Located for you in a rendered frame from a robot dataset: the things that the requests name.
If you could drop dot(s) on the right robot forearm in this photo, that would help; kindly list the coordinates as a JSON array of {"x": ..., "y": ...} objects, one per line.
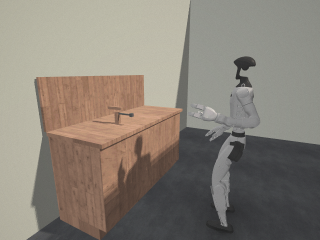
[{"x": 224, "y": 127}]

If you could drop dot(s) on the robot left upper arm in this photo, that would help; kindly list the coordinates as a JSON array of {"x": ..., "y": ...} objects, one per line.
[{"x": 244, "y": 97}]

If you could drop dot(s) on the robot right hand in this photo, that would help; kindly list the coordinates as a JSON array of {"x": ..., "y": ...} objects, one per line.
[{"x": 219, "y": 131}]

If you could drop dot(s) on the robot left thigh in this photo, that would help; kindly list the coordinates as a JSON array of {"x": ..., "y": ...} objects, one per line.
[{"x": 223, "y": 163}]

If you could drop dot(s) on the left robot forearm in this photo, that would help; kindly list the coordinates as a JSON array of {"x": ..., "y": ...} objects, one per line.
[{"x": 237, "y": 122}]

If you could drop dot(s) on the counter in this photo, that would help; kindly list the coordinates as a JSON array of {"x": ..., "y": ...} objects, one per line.
[{"x": 104, "y": 162}]

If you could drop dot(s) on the robot left hand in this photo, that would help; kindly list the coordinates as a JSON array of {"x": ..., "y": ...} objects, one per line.
[{"x": 208, "y": 113}]

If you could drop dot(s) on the tap lever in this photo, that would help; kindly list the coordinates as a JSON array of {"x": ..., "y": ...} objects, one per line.
[{"x": 130, "y": 115}]

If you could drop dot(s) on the humanoid robot torso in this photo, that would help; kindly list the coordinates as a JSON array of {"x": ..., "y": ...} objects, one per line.
[{"x": 237, "y": 111}]

